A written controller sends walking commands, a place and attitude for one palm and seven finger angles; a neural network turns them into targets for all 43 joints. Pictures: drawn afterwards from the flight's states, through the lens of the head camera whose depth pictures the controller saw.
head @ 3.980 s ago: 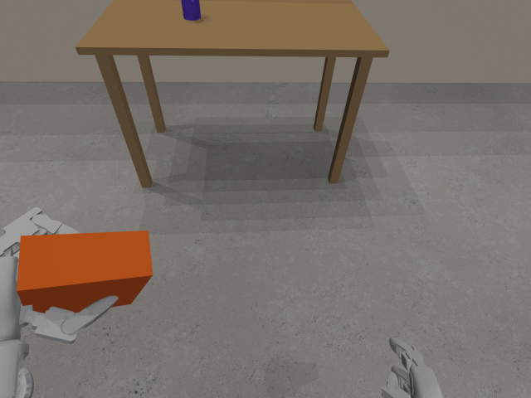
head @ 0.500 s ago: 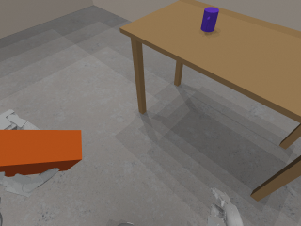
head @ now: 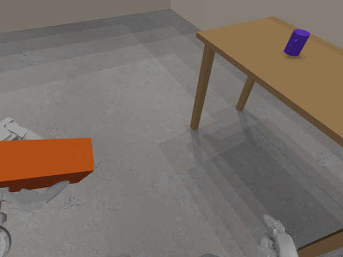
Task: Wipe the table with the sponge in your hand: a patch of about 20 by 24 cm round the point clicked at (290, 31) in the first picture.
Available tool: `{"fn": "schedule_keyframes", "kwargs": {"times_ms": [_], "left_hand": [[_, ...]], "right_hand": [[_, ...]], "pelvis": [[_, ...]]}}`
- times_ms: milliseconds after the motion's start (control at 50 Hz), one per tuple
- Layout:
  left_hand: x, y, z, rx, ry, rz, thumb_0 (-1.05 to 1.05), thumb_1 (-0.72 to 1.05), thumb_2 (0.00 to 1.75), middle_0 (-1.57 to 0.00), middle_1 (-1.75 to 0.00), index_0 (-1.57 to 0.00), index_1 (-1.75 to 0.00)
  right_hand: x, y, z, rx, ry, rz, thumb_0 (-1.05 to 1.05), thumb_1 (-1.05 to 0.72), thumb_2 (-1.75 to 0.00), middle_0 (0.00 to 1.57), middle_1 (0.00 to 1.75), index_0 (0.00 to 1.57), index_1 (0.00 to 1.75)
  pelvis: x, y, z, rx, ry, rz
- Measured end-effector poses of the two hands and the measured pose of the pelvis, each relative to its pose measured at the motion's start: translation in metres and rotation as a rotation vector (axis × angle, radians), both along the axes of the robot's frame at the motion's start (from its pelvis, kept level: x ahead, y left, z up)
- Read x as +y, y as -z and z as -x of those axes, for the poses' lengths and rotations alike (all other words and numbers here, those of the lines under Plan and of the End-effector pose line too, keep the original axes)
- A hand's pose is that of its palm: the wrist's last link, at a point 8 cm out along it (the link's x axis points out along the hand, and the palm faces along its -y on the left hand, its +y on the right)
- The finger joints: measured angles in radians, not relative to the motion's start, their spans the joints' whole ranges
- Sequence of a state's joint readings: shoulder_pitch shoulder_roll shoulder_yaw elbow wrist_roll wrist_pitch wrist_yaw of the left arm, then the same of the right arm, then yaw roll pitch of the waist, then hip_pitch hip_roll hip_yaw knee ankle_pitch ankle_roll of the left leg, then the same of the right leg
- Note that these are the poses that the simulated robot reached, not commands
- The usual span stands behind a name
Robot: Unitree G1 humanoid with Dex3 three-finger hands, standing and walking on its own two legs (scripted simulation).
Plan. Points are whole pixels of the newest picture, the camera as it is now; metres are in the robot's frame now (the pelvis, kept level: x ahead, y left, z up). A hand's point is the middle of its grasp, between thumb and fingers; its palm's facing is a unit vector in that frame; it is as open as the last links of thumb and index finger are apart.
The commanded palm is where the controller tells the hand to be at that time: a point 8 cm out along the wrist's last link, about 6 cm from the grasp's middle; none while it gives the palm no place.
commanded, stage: walk to a spot facing it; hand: left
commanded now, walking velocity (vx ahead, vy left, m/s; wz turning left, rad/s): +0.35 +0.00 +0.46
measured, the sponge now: (59, 165) +0.23 +0.21 +0.17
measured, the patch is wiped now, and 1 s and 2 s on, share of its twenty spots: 0.00 0.00 0.00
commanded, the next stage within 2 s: turn to face it in 1.32 s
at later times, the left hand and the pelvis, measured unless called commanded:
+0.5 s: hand (27, 204) +0.15 +0.22 +0.18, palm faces +0.55 -0.68 -0.49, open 9.6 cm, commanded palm +0.09 +0.26 +0.19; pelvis +0.01 -0.06 +0.02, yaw +16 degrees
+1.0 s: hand (0, 169) +0.19 +0.27 +0.20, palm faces +0.68 -0.54 -0.49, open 9.6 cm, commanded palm +0.13 +0.29 +0.19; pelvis +0.11 -0.03 +0.01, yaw +26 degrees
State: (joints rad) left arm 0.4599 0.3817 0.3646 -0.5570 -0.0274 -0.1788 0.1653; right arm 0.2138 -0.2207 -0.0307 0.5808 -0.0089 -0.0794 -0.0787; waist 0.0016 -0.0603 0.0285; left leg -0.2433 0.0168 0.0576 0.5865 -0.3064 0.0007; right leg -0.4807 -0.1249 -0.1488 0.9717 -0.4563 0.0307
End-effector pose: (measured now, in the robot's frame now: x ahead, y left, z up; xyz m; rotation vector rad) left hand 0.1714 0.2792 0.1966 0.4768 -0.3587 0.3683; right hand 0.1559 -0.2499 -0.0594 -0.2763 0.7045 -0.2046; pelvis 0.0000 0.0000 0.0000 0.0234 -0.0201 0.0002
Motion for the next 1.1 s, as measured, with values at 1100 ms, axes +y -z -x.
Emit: {"fn": "schedule_keyframes", "kwargs": {"times_ms": [1100], "left_hand": [[0.007,-0.006,0.017,0.112,-0.554,-0.089,0.0,-0.44,1.0,-0.81,-1.34,-0.8,-1.34]], "right_hand": [[0.12,0.055,-0.209,0.173,-0.599,-0.183,0.01,-0.9,-0.89,0.21,0.3,0.21,0.3]], "pelvis": [[-0.038,0.005,-0.141,-0.005,-0.515,0.028]]}}
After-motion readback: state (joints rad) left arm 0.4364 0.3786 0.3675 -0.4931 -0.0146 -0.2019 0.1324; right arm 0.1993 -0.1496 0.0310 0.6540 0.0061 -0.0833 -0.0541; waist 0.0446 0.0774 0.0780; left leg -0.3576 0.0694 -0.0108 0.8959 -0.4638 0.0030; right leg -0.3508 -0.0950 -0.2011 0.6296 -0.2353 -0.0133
